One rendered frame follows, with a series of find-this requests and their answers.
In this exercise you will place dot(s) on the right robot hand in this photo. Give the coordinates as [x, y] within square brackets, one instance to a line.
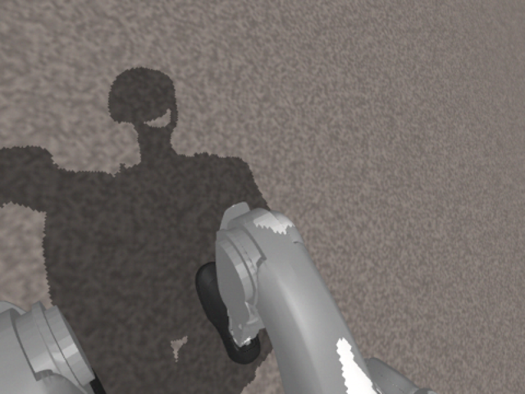
[387, 379]

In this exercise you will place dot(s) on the right robot foot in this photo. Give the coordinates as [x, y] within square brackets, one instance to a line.
[216, 311]

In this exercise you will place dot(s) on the left robot foot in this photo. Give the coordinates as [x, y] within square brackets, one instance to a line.
[96, 385]

